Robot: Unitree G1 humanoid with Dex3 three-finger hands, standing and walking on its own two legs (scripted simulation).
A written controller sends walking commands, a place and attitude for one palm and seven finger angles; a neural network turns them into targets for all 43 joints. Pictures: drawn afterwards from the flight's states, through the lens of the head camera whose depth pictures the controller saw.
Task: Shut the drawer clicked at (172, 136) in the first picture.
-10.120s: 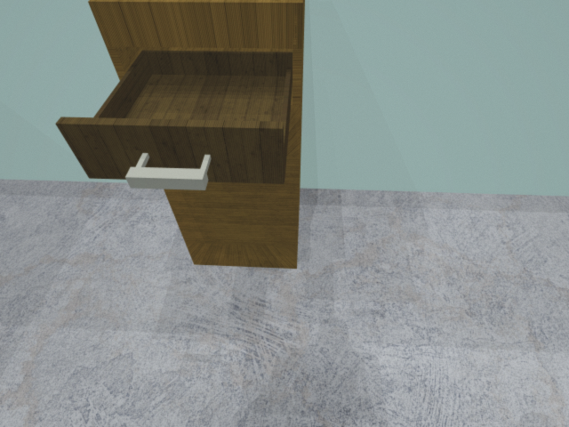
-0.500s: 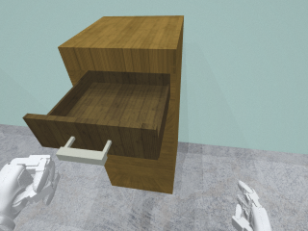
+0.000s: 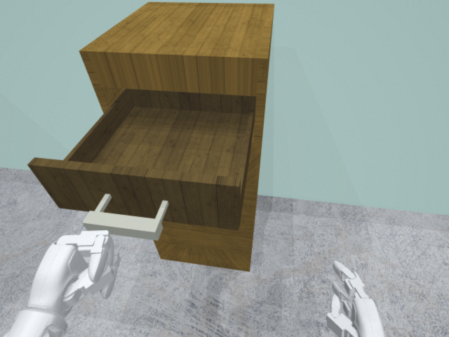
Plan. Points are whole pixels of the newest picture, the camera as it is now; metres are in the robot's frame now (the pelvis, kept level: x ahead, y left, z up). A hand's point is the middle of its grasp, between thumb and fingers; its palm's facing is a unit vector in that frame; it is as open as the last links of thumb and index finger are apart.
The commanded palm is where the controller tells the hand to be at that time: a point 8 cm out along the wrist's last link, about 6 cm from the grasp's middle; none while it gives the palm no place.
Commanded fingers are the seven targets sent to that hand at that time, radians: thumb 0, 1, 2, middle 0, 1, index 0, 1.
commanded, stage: bring the fist close to the handle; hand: left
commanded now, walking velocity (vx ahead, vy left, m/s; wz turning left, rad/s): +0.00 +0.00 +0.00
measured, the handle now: (129, 214) +0.29 +0.21 +0.08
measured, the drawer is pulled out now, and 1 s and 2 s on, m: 0.29 0.29 0.20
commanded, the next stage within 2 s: push the drawer shut in 0.82 s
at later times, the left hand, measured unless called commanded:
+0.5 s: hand (134, 270) +0.20 +0.17 +0.08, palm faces +0.00 -1.00 -0.08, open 3.2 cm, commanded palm +0.16 +0.23 +0.08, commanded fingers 0.00 0.90 0.90 -1.40 -1.60 -1.40 -1.60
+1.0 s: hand (129, 264) +0.20 +0.18 +0.08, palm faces +0.01 -1.00 -0.08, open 3.2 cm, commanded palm +0.18 +0.23 +0.08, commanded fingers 0.00 0.90 0.90 -1.40 -1.60 -1.40 -1.60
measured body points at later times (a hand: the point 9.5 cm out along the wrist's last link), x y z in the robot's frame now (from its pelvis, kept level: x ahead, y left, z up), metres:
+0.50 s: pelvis +0.00 +0.00 -0.01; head +0.01 -0.01 +0.44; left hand +0.19 +0.22 +0.08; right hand +0.17 -0.23 -0.08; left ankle -0.03 +0.12 -0.73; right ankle +0.01 -0.11 -0.73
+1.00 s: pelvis -0.01 +0.00 -0.01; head +0.01 -0.02 +0.44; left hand +0.20 +0.23 +0.09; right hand +0.18 -0.24 -0.08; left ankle -0.03 +0.12 -0.73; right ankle +0.01 -0.12 -0.73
